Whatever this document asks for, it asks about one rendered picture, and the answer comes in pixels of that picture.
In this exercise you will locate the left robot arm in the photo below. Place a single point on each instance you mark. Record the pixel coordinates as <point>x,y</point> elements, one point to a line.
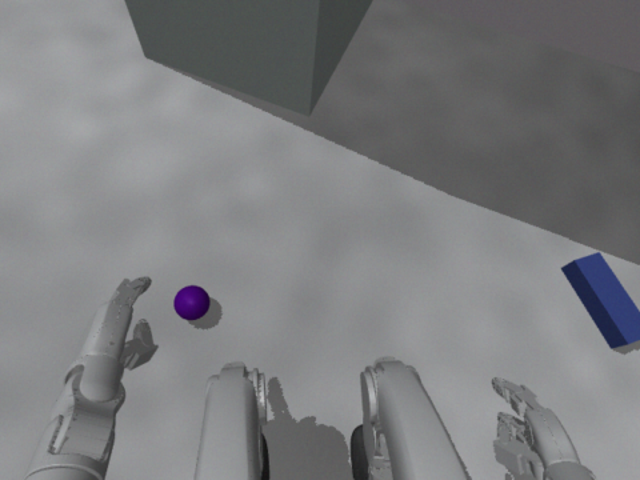
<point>78,442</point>

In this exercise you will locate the right robot arm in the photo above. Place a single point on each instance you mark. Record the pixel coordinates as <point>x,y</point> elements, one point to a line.
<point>567,471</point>

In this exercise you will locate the right robot hand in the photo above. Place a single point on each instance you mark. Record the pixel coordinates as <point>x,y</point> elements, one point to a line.
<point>538,442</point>

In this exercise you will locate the right robot foot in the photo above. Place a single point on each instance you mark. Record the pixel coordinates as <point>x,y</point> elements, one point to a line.
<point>358,455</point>

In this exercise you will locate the left robot hand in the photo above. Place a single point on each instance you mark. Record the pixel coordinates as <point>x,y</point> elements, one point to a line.
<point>106,332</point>

